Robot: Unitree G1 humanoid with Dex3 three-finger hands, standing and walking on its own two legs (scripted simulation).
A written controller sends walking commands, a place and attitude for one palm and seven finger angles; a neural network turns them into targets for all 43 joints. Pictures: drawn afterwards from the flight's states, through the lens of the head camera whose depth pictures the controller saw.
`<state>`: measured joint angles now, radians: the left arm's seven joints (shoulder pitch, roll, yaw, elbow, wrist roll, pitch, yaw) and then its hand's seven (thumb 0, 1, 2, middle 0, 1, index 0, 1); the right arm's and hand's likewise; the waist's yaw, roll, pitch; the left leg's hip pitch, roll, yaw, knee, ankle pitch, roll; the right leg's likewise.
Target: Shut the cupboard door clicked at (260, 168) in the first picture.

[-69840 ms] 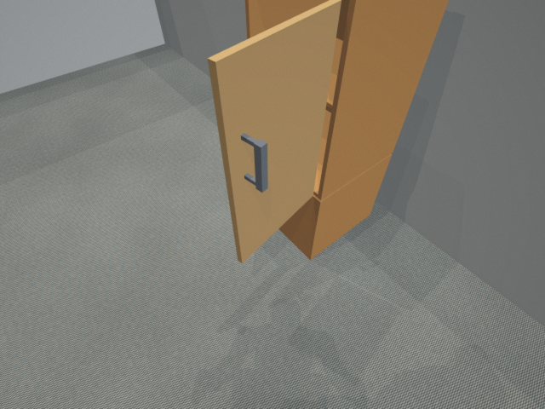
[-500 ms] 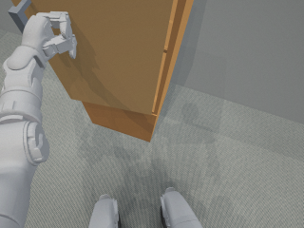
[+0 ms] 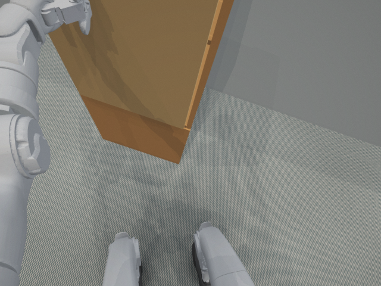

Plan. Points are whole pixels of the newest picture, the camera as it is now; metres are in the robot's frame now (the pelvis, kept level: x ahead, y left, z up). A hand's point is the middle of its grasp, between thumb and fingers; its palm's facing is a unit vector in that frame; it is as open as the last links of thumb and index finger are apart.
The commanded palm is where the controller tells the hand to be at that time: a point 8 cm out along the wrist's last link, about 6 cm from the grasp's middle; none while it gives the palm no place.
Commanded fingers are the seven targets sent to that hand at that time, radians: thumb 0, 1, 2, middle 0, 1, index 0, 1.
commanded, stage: pull the fist back off the door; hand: left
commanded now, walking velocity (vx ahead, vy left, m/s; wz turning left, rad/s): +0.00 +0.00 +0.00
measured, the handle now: out of the picture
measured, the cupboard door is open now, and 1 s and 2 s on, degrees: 0 0 0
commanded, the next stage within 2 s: draw the hand back to the body in 0.88 s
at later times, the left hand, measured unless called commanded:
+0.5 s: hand (103, 11) +0.57 +0.07 +0.15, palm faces +0.07 -1.00 +0.00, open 3.2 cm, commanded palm +0.53 +0.12 +0.14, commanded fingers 0.00 0.90 0.90 -1.30 -1.50 -1.30 -1.50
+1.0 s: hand (112, 40) +0.52 +0.06 +0.14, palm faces +0.07 -1.00 -0.02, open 3.1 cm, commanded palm +0.48 +0.12 +0.14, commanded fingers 0.00 0.90 0.90 -1.30 -1.50 -1.30 -1.50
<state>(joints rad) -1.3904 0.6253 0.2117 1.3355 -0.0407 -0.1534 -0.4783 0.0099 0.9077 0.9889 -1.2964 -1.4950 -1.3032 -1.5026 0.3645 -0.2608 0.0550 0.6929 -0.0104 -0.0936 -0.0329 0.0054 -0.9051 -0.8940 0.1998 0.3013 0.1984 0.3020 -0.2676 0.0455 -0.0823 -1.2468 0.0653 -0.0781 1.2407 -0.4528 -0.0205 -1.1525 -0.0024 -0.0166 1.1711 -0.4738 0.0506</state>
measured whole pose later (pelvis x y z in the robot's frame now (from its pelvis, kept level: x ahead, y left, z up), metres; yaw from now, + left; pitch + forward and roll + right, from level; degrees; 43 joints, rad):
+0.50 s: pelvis +0.00 +0.00 +0.02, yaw +1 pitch +23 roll -3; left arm -1.20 0.37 0.32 1.28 0.03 -0.29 0.13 0.03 0.93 0.94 -1.30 -1.50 -1.30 -1.50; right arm 0.46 -0.25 0.03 0.66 -0.08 -0.03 0.08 0.01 -0.91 -0.89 0.20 0.30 0.20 0.30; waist -0.26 0.06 -0.12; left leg -1.12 0.06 -0.05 1.12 -0.41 -0.02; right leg -1.05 -0.01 0.00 1.08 -0.44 0.05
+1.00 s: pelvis +0.05 -0.02 +0.05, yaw +1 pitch +17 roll -1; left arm -0.76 0.14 0.18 0.94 -0.03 -0.37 0.14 0.02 0.90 0.90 -1.30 -1.50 -1.31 -1.50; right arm 0.31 -0.24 -0.03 0.62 -0.03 0.02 0.04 0.01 -0.91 -0.89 0.20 0.30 0.20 0.30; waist -0.13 0.04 -0.12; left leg -0.82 0.06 -0.03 0.97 -0.43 -0.05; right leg -0.78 -0.02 0.01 0.97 -0.48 0.03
